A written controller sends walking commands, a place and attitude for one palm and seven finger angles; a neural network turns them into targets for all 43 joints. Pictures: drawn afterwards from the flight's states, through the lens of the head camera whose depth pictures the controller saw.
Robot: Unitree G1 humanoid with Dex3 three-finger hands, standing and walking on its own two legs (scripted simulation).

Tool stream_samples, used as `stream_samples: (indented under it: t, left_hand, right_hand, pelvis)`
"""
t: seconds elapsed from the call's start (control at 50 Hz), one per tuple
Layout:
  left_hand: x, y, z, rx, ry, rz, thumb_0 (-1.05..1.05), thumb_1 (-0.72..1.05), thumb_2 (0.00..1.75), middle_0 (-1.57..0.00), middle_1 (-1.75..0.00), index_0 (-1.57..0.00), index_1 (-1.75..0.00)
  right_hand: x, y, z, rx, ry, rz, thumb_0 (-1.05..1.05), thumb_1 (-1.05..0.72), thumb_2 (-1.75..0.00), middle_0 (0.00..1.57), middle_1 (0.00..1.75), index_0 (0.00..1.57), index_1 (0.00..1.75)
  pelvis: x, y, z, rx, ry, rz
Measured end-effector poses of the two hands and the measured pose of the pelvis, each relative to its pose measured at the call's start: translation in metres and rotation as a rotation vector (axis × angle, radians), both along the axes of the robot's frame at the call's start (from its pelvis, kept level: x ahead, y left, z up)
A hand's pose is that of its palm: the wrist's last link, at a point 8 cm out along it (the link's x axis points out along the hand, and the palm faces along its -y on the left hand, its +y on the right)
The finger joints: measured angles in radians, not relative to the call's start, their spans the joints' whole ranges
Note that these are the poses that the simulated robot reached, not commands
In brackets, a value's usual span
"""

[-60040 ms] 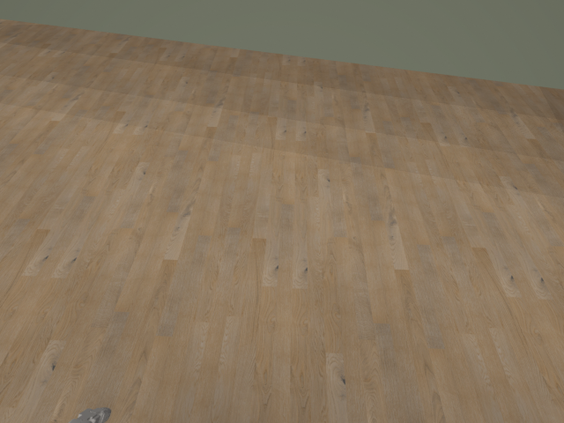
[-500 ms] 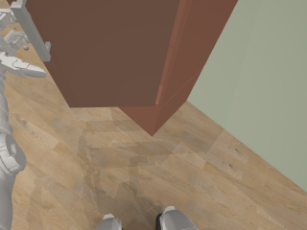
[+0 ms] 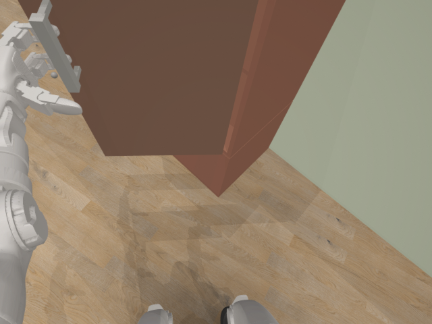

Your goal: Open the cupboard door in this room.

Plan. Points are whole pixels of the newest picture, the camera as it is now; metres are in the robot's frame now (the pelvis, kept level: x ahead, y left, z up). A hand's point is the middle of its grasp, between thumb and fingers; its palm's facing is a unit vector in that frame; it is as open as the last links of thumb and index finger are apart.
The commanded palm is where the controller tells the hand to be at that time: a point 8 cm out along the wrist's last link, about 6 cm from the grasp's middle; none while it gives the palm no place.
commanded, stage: slide the fingers in behind the handle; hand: left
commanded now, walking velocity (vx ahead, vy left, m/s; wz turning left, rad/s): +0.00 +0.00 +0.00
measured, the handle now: (61, 50) +0.59 +0.23 +0.11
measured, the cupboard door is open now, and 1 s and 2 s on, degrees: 47 47 66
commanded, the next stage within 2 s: close the thumb around the handle in 0.20 s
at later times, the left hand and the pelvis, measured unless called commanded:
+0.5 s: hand (56, 74) +0.52 +0.22 +0.12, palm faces -0.05 -1.00 +0.01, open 13.0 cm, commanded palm +0.51 +0.27 +0.11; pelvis -0.01 +0.01 +0.00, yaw -1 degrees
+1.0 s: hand (59, 73) +0.53 +0.22 +0.12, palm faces -0.06 -1.00 +0.00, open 6.5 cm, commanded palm +0.51 +0.26 +0.11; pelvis -0.01 +0.01 +0.00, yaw -1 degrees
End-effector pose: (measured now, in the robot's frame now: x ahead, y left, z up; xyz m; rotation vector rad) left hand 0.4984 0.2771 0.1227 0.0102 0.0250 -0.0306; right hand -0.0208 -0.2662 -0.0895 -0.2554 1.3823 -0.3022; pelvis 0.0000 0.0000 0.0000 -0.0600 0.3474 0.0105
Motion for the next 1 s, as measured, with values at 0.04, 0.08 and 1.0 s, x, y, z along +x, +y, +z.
stream_samples:
  t: [0.04, 0.08, 1.0]
  left_hand:
    - [0.0, 0.0, 0.0, 0.0, 0.001, -0.003, -0.01, -0.5, 0.3, -0.23, -1.18, -0.25, -1.18]
    - [0.001, -0.001, 0.0, 0.003, 0.001, -0.009, -0.01, -0.5, 0.3, -0.24, -1.18, -0.26, -1.19]
    - [0.01, -0.004, -0.004, -0.007, 0.002, -0.031, 0.01, 0.61, 0.78, -0.31, -1.31, -0.33, -1.32]
  right_hand:
    - [0.001, 0.0, 0.0, -0.002, -0.007, 0.0, 0.0, -0.91, -0.9, 0.2, 0.3, 0.2, 0.3]
    - [0.001, 0.0, 0.0, -0.002, -0.01, 0.001, 0.0, -0.91, -0.9, 0.2, 0.3, 0.2, 0.3]
    - [-0.024, 0.017, -0.001, 0.004, 0.027, -0.034, 0.0, -0.91, -0.9, 0.2, 0.3, 0.2, 0.3]
  pelvis:
    - [0.0, 0.0, 0.0, 0.0, 0.0, 0.0]
    - [-0.001, 0.0, -0.001, 0.001, 0.001, 0.0]
    - [-0.007, 0.01, -0.004, -0.004, 0.018, -0.017]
